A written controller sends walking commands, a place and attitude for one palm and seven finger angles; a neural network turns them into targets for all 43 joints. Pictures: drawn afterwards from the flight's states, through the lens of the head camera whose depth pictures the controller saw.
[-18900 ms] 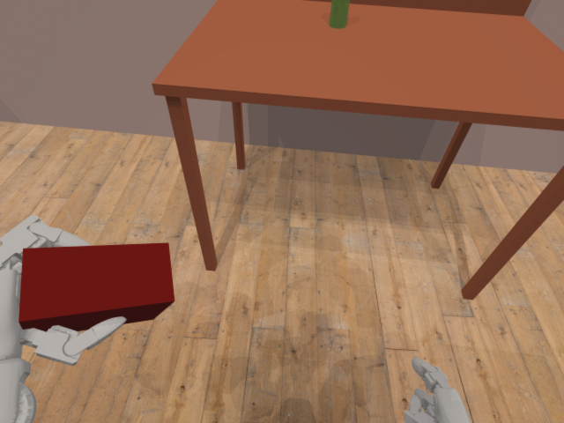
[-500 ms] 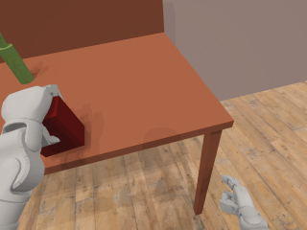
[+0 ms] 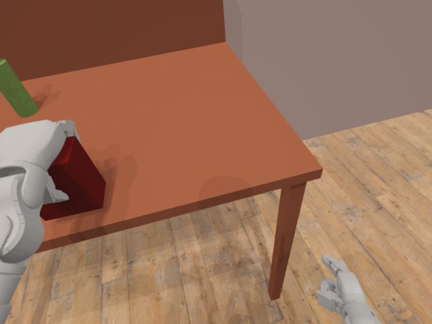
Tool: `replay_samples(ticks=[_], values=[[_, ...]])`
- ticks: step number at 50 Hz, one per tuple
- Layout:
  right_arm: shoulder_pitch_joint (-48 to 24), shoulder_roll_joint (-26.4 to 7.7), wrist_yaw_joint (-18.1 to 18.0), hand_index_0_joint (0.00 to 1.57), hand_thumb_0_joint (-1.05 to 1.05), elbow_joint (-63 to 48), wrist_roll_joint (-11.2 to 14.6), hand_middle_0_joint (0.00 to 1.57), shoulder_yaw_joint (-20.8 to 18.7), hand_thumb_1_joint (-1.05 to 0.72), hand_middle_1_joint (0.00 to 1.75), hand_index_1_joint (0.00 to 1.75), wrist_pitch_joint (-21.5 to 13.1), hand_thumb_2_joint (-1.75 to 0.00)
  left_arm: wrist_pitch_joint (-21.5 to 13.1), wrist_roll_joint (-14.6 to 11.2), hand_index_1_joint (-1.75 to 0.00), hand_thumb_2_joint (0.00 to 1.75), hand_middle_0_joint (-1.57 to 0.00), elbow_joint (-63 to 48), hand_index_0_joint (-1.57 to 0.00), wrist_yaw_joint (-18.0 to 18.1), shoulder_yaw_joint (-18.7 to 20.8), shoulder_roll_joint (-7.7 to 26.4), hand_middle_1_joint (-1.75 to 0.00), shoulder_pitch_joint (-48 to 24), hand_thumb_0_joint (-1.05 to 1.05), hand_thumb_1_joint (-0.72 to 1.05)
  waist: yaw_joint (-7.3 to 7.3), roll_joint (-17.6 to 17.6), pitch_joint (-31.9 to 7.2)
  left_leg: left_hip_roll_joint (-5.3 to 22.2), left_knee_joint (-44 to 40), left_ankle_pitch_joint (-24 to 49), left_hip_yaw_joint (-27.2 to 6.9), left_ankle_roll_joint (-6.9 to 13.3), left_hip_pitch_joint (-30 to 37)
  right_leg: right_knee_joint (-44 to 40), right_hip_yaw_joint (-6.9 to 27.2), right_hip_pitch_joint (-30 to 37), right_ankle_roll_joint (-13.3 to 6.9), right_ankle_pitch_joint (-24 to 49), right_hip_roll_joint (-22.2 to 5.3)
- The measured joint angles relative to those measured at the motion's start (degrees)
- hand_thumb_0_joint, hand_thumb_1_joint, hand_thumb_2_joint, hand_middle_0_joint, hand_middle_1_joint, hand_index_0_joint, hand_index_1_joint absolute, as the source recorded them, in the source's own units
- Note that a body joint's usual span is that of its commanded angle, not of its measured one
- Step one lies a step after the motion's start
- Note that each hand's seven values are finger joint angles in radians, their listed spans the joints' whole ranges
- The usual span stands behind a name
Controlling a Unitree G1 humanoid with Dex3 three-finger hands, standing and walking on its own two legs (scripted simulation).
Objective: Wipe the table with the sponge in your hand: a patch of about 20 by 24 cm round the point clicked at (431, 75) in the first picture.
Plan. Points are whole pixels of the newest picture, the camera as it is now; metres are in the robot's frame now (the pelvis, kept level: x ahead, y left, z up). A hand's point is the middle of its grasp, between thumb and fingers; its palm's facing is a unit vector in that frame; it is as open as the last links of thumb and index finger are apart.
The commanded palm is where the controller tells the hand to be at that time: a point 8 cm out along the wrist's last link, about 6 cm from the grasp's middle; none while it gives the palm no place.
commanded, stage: move the sponge above the wiping area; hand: left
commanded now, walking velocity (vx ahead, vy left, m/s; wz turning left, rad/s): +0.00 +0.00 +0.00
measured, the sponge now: (65, 187) +0.27 +0.33 +0.14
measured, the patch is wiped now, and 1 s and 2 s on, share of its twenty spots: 0.00 0.00 0.00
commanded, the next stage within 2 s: none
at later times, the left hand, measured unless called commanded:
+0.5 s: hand (46, 162) +0.28 +0.34 +0.19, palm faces +0.06 +0.04 -1.00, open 10.1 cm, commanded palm +0.25 +0.35 +0.26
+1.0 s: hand (38, 154) +0.29 +0.36 +0.20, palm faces +0.09 +0.05 -1.00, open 10.1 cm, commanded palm +0.24 +0.36 +0.27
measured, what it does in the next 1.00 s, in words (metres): stands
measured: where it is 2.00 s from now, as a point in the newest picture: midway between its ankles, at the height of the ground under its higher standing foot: outside the picture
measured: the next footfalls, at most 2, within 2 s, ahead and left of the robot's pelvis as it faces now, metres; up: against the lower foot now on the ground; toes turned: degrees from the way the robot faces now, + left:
none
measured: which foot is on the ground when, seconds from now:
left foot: down 0.00-1.00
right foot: down 0.00-1.00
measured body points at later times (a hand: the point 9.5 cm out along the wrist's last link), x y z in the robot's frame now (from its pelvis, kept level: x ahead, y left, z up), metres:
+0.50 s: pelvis +0.00 +0.00 +0.00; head +0.00 -0.04 +0.45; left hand +0.27 +0.34 +0.24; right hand +0.23 -0.21 -0.10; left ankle +0.00 +0.12 -0.74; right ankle +0.03 -0.09 -0.74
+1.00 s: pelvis +0.00 +0.02 +0.00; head +0.00 -0.03 +0.45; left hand +0.28 +0.35 +0.25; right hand +0.24 -0.18 -0.09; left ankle +0.00 +0.12 -0.74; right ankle +0.03 -0.09 -0.74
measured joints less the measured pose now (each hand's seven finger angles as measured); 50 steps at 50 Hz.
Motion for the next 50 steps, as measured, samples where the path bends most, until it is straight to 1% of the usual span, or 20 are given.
replay_samples(ticks=[5, 9, 12, 18, 21, 24, 26, 30, 35, 41, 45, 50], values=[[0.6, -0.1, -0.1, 0.20, 0.01, 0.6, 0.1, 0.20, -0.2, -0.90, 0.30, 0.30, -0.2, -0.90, -0.8, 0.1, -1.33, 1.03, -0.72, 3.5, -0.74, 1.5, 0.5, 0.0, -1.32, -1.7, 0.00, -0.51, 0.03, 0.1, 0.1, 0.1, 0.1, 0.0, -0.3, -0.1, -0.2, -0.2, -0.3, 0.0, -0.1, 0.1, 0.0], [0.8, -0.4, -0.3, 0.20, 0.01, 0.9, 0.3, 0.20, -0.3, -0.90, 0.30, 0.30, -0.3, -0.90, -0.5, 0.6, -1.33, 1.03, -0.72, 7.1, -0.74, 1.3, 0.5, 0.1, -1.32, -3.7, 0.00, -0.51, -0.14, 0.1, 0.1, 0.0, 0.1, 0.2, -0.5, -0.1, -0.6, -0.3, -0.5, -0.3, -0.1, 0.2, 0.0], [0.9, -0.5, -0.5, 0.21, 0.01, 0.8, 0.3, 0.20, -0.3, -0.90, 0.30, 0.30, -0.5, -0.90, -1.0, 0.9, -1.33, 1.03, -0.72, 8.4, -0.74, 0.5, 0.9, 0.4, -1.32, -4.0, 0.00, -0.51, -0.37, 0.1, 0.2, 0.0, 0.2, 0.1, -0.5, -0.1, -0.9, -0.3, -0.5, -0.5, -0.1, 0.2, 0.0], [1.6, -0.6, -0.9, 0.20, 0.01, 0.6, 0.2, 0.20, -0.7, -0.90, 0.30, 0.30, -1.0, -0.90, -4.3, 0.8, -1.34, 1.03, -0.72, 8.1, -0.74, -0.1, 1.0, 0.4, -1.32, -3.2, 0.00, -0.51, -0.71, 0.0, -0.1, -0.1, 0.5, -0.1, -0.6, 0.1, -0.9, -0.1, -0.6, -0.4, 0.1, 0.0, -0.1], [1.7, -0.4, -0.8, 0.20, 0.01, 0.5, 0.1, 0.20, -0.8, -0.90, 0.30, 0.30, -1.0, -0.90, -6.0, 0.6, -1.34, 1.03, -0.72, 7.6, -0.74, 0.5, 1.6, 0.4, -1.32, -2.6, 0.00, -0.51, -0.77, -0.2, -0.1, -0.1, 0.5, -0.2, -0.5, 0.1, -0.8, -0.2, -0.5, -0.3, 0.1, -0.1, -0.1], [1.8, -0.3, -0.7, 0.20, 0.01, 0.5, 0.0, 0.20, -0.9, -0.90, 0.30, 0.30, -0.9, -0.90, -6.7, 0.6, -1.33, 1.03, -0.72, 8.1, -0.74, 1.6, 2.2, 0.6, -1.32, -2.5, 0.00, -0.51, -0.73, -0.4, -0.1, -0.1, 0.5, -0.3, -0.4, 0.2, -0.6, -0.2, -0.3, -0.1, 0.2, -0.1, -0.1], [1.8, -0.3, -0.5, 0.20, 0.01, 0.6, 0.2, 0.20, -1.0, -0.90, 0.30, 0.30, -0.7, -0.90, -6.6, 0.5, -1.33, 1.03, -0.72, 8.8, -0.74, 2.2, 2.5, 0.6, -1.32, -2.9, 0.00, -0.51, -0.63, -0.4, -0.1, -0.1, 0.4, -0.2, -0.4, 0.2, -0.6, -0.5, -0.4, -0.1, 0.2, 0.1, -0.1], [1.9, -0.5, -0.5, 0.20, 0.01, 0.7, 0.2, 0.20, -1.1, -0.90, 0.30, 0.30, -0.5, -0.90, -5.3, 0.6, -1.34, 1.03, -0.72, 9.7, -0.74, 2.6, 2.5, 0.5, -1.32, -3.8, 0.00, -0.51, -0.43, -0.3, -0.1, -0.3, 0.2, 0.0, -0.6, 0.4, -0.7, -0.9, -0.5, 0.1, 0.4, 0.3, -0.3], [1.5, -0.5, -0.6, 0.20, 0.01, 0.9, 0.4, 0.20, -0.9, -0.90, 0.30, 0.30, -0.5, -0.90, -4.1, 1.1, -1.34, 1.03, -0.72, 10.9, -0.74, 1.4, 1.3, 0.2, -1.33, -5.2, 0.00, -0.51, -0.30, 0.0, 0.0, -0.6, -0.1, 0.3, -0.8, 0.7, -0.9, -1.4, -0.7, 0.1, 0.7, 0.6, -0.7], [1.2, 0.1, -0.7, 0.20, 0.01, 0.4, 0.4, 0.20, -0.5, -0.90, 0.30, 0.30, -0.7, -0.90, -5.3, 1.2, -1.33, 1.03, -0.72, 8.6, -0.74, 0.4, 0.4, -0.1, -1.32, -5.0, 0.00, -0.51, -0.30, -0.1, -0.2, -0.9, -0.4, 0.4, -0.7, 0.9, -0.7, -1.7, -0.6, 0.2, 0.9, 0.7, -0.9], [1.0, 0.6, -0.4, 0.21, 0.01, 0.2, 0.1, 0.20, -0.2, -0.90, 0.30, 0.30, -0.6, -0.90, -5.8, 1.1, -1.33, 1.03, -0.72, 7.8, -0.74, 1.0, 0.5, -0.1, -1.32, -5.1, 0.00, -0.51, -0.18, -0.3, -0.3, -0.9, -0.6, 0.4, -0.5, 1.0, -0.5, -1.9, -0.4, 0.4, 1.0, 0.7, -0.9], [0.6, 0.7, 0.2, 0.21, 0.01, 0.0, 0.1, 0.20, -0.1, -0.90, 0.30, 0.30, 0.1, -0.90, -4.4, 0.8, -1.33, 1.03, -0.72, 7.2, -0.74, 1.4, 1.9, 0.7, -1.32, -4.6, 0.00, -0.51, -0.06, -0.3, -0.3, -0.8, -0.7, 0.2, -0.1, 1.1, -0.5, -2.0, 0.0, 0.3, 1.1, 0.7, -0.8]])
